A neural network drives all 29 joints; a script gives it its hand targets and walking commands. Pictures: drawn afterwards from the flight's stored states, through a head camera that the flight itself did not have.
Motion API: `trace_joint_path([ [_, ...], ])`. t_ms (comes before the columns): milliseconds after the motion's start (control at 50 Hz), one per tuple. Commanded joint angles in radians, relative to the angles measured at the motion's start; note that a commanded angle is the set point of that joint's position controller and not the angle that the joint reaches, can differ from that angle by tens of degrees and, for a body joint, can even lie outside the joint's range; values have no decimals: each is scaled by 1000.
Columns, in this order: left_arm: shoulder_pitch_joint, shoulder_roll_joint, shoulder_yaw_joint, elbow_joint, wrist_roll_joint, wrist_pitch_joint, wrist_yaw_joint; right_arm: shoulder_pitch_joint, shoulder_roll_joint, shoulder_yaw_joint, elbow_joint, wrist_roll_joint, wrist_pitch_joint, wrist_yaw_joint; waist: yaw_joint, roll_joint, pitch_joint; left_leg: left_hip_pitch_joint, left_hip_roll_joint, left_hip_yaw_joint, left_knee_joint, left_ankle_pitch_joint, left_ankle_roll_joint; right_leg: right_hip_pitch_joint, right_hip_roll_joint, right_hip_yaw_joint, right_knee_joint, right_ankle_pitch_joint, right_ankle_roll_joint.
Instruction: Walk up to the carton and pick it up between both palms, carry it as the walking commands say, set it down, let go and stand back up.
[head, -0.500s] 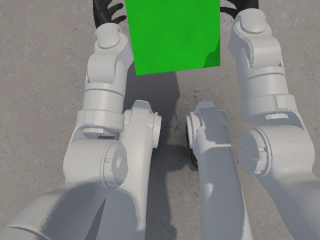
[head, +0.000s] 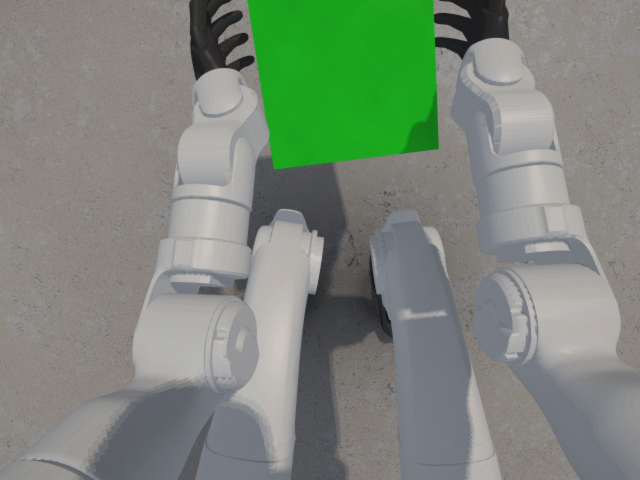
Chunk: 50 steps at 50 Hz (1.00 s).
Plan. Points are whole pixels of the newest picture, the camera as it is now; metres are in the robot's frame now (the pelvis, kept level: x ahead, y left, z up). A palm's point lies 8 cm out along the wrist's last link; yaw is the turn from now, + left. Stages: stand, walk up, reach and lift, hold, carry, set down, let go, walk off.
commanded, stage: reach and lift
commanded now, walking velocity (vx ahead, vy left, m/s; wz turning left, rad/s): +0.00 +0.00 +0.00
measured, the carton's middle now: (343, 78) +0.52 +0.00 -0.19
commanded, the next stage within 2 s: none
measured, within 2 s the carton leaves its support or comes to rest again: neither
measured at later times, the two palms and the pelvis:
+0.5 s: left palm (156, 25) +0.48 +0.13 +0.04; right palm out of the picture +0.49 -0.13 +0.04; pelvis +0.05 +0.00 +0.07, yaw +0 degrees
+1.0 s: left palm (100, 1) +0.46 +0.13 +0.10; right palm out of the picture +0.48 -0.13 +0.10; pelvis +0.10 -0.01 +0.15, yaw +0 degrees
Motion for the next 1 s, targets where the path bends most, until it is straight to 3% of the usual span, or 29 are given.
trace_joint_path([
  [0,-824,-1074,-684,-153,-170,-35,-501,-764,1139,640,-279,233,-72,316,44,-49,-2412,630,-21,90,-212,227,52,743,28,-6,-224,241,-34],
  [20,-761,-1042,-602,-23,-116,-28,-502,-733,1122,570,-112,188,-61,322,53,-71,-2213,535,-14,65,-239,150,53,605,15,-26,-229,150,-27],
  [40,-732,-1094,-589,28,-112,-38,-511,-659,1122,514,-33,142,-74,329,1,-70,-2124,529,0,67,-237,111,46,560,18,-30,-242,110,-40],
  [60,-753,-1060,-560,51,-80,-47,-513,-693,1124,497,23,120,-79,343,47,-60,-2032,459,-3,60,-254,61,46,494,10,-31,-249,60,-45],
  [80,-759,-1129,-642,-24,-112,-57,-509,-685,1149,541,-124,167,-102,347,18,-53,-2218,611,0,55,-256,180,42,592,23,-36,-250,193,-46],
  [120,-731,-1100,-623,-69,-108,-69,-504,-691,1161,554,-143,177,-105,346,34,-50,-2206,666,-16,60,-271,263,40,620,31,-46,-251,259,-34],
  [160,-760,-1106,-541,98,-66,-57,-517,-615,1113,413,85,85,-100,350,-10,-20,-1902,526,-4,48,-308,83,40,448,19,-45,-288,63,-51],
  [180,-714,-1138,-527,115,-54,-57,-522,-669,1139,444,0,92,-113,355,21,-36,-1947,563,-8,47,-314,75,44,487,22,-46,-293,66,-50],
  [220,-718,-1148,-612,-4,-79,-75,-512,-570,1173,441,15,99,-122,359,-14,4,-2031,643,-5,28,-329,169,34,510,27,-49,-293,187,-54],
  [280,-726,-1158,-499,147,-36,-70,-518,-617,1127,336,97,64,-131,361,-17,24,-1778,577,-9,53,-354,67,35,421,23,-36,-345,49,-61],
  [340,-629,-1242,-482,115,-28,-74,-508,-566,1164,338,58,57,-133,373,-32,11,-1804,629,-23,35,-400,143,43,479,21,-41,-359,128,-57],
  [400,-513,-1129,-325,275,76,-88,-507,-408,1157,207,266,-32,-132,381,-7,-53,-1422,497,-6,2,-456,41,52,325,15,-20,-421,48,-47],
  [460,-362,-1161,-247,387,133,-89,-535,-333,1119,137,318,-102,-143,386,-10,-65,-1307,419,-11,26,-509,-11,49,404,13,-17,-492,18,-48],
  [480,-349,-1131,-251,356,146,-98,-530,-365,1118,177,232,-75,-161,388,17,-29,-1347,472,-2,13,-519,12,59,446,0,21,-495,46,-54],
  [500,-427,-1175,-333,228,95,-133,-526,-340,1142,209,213,-63,-177,390,-22,-49,-1485,541,-10,-7,-511,131,53,497,14,10,-487,152,-55],
  [600,-300,-1114,-296,305,137,-156,-533,-279,1161,225,259,-86,-206,374,12,-78,-1366,516,-6,28,-581,122,61,562,6,-5,-568,123,-43],
  [660,-323,-1156,-443,131,80,-198,-512,-229,1210,344,170,-7,-232,374,26,-50,-1528,677,-8,18,-608,234,46,648,18,1,-587,218,-47],
  [700,-316,-1147,-464,152,74,-197,-505,-197,1197,345,166,-25,-246,363,-1,-39,-1509,709,-9,-1,-618,240,45,618,21,1,-598,213,-44],
  [720,-251,-1152,-453,182,109,-192,-493,-216,1214,349,141,-8,-251,363,37,-16,-1467,719,-5,-9,-635,253,47,626,22,12,-599,232,-50],
  [780,-171,-1141,-439,193,113,-198,-506,-176,1227,379,115,-24,-247,360,36,-85,-1484,712,-7,1,-632,250,61,694,13,28,-624,221,-46],
  [800,-204,-1151,-459,209,94,-206,-514,-158,1183,345,123,-55,-256,342,-16,-86,-1447,657,4,-12,-644,229,57,722,19,34,-631,235,-49],
  [820,-187,-1168,-485,147,91,-219,-514,-101,1231,389,92,-39,-252,343,8,-75,-1526,719,-6,-4,-650,306,52,797,21,43,-630,319,-42],
  [840,-73,-1185,-479,250,102,-199,-522,-94,1183,389,91,-21,-268,339,18,-3,-1485,754,-5,-3,-670,339,47,777,12,32,-644,331,-41],
  [860,-110,-1174,-517,178,102,-213,-522,-88,1223,418,96,-17,-270,335,41,-26,-1521,715,-6,8,-662,396,43,865,15,54,-651,444,-40],
  [880,-106,-1176,-539,179,77,-219,-522,-63,1199,426,65,-21,-280,331,1,-43,-1523,771,2,-31,-667,395,47,801,19,40,-635,416,-42],
  [900,-66,-1174,-546,203,85,-219,-523,-68,1211,470,38,14,-280,329,47,-37,-1525,797,10,-12,-693,451,43,854,13,61,-682,456,-46],
  [920,-12,-1168,-509,211,81,-223,-524,-11,1194,466,48,-10,-274,325,3,-63,-1472,773,-2,-13,-685,438,44,874,3,61,-689,457,-40],
  [940,-94,-1152,-556,86,61,-244,-525,33,1247,491,47,-3,-276,320,15,-49,-1568,809,-3,-19,-693,478,45,931,1,77,-691,520,-36],
  [980,-42,-1089,-537,112,88,-253,-529,100,1236,458,115,-28,-273,312,31,-69,-1424,740,18,-27,-715,426,47,898,1,84,-712,480,-38],
])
